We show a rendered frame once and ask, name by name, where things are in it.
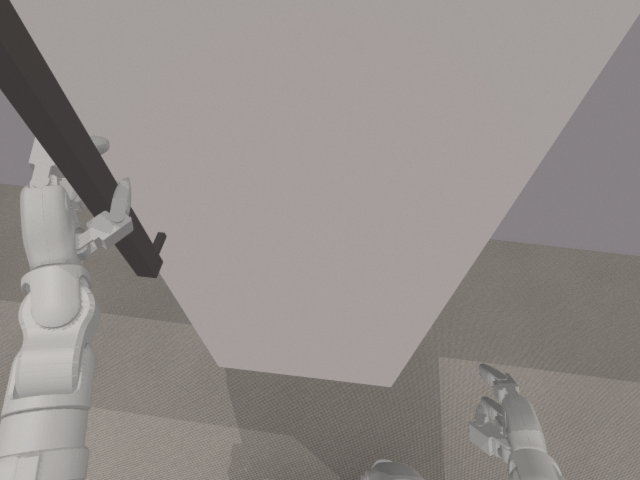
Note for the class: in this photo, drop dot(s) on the handle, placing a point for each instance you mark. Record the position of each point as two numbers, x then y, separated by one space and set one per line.
30 86

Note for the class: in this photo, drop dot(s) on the robot left forearm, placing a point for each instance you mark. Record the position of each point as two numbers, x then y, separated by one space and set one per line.
49 391

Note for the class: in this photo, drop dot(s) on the robot right forearm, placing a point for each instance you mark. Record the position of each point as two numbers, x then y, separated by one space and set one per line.
532 464

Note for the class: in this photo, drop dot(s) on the fridge door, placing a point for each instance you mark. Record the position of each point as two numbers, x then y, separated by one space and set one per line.
326 171

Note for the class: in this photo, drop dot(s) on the right robot hand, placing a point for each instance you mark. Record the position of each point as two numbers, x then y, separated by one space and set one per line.
516 423

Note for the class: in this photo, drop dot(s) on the left robot hand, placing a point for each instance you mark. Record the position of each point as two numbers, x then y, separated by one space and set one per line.
49 221

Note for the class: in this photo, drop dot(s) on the robot right shin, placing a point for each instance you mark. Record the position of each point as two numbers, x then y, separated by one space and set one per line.
382 460

